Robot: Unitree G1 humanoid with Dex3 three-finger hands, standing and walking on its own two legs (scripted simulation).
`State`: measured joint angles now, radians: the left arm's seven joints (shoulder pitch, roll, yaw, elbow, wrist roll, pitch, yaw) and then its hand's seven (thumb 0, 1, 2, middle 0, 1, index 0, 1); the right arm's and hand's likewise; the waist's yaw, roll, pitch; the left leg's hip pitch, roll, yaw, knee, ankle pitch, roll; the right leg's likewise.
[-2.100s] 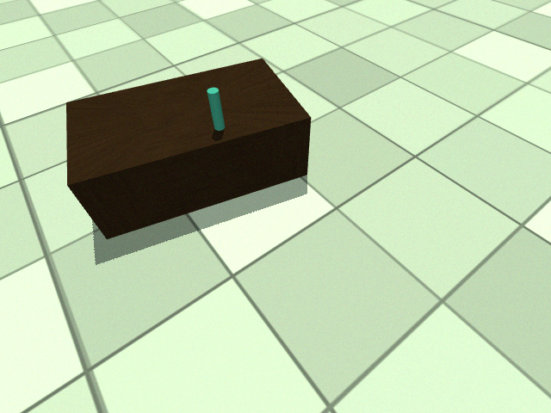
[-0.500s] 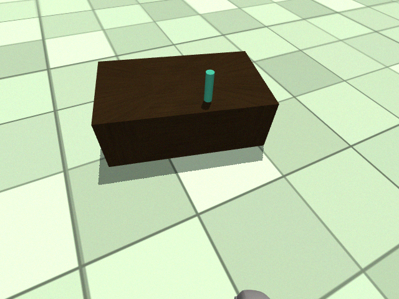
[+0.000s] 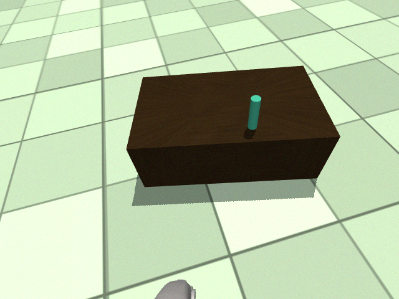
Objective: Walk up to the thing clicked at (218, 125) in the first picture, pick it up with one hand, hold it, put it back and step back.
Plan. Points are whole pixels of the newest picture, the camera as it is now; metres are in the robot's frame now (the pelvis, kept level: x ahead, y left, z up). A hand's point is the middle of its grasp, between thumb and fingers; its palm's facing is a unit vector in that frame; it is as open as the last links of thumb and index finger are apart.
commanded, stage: walk up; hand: right
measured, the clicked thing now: (254, 113) +0.92 -0.17 -0.32
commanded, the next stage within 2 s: none
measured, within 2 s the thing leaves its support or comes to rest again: neither
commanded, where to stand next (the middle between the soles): +0.49 +0.03 m, yaw +1 degrees
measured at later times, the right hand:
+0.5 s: hand (323, 238) +0.27 -0.24 -0.13, palm faces -0.07 +0.92 -0.38, open 7.4 cm
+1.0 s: hand (305, 172) +0.47 -0.25 -0.14, palm faces -0.13 +0.92 -0.38, open 7.4 cm
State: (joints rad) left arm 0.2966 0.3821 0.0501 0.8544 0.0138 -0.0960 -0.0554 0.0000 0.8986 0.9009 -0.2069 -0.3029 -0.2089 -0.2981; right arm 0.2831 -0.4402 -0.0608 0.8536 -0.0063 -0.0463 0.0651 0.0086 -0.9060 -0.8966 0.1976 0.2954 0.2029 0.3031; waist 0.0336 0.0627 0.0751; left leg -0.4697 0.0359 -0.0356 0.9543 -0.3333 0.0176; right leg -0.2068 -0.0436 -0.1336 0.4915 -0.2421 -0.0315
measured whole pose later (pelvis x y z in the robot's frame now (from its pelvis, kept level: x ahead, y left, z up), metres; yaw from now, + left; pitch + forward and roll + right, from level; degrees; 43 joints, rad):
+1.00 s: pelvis +0.36 +0.01 -0.01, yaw +3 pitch -3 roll -1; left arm 0.38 0.43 0.04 0.84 0.01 -0.06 -0.04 0.00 0.90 0.90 -0.21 -0.30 -0.21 -0.30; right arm 0.25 -0.42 -0.06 0.86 -0.02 -0.05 0.07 0.01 -0.90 -0.90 0.20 0.30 0.20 0.30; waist 0.04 0.01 0.08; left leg -0.39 0.05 0.05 0.58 -0.18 0.02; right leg -0.16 -0.06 -0.09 0.62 -0.41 0.01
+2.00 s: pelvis +0.45 +0.02 +0.01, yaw +1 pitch -3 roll +0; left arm 0.04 0.35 0.00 1.17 -0.01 -0.01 -0.01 0.00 0.90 0.90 -0.20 -0.30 -0.21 -0.30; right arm 0.05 -0.36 0.00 1.16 0.00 -0.01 0.02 0.01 -0.90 -0.90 0.20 0.30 0.20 0.30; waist 0.00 -0.01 0.06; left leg -0.14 0.02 0.06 0.36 -0.17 0.00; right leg -0.16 -0.05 -0.04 0.35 -0.15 0.03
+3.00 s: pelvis +0.46 +0.01 +0.01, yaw +2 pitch -3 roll +0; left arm 0.08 0.35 0.00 1.15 0.01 -0.01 -0.01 0.00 0.90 0.90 -0.20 -0.30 -0.21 -0.30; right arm 0.08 -0.34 0.00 1.15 -0.01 -0.01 0.01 0.01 -0.90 -0.90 0.20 0.30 0.20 0.30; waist 0.00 -0.01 0.04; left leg -0.10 0.02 0.04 0.30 -0.16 -0.01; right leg -0.12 -0.05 -0.06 0.32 -0.16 0.02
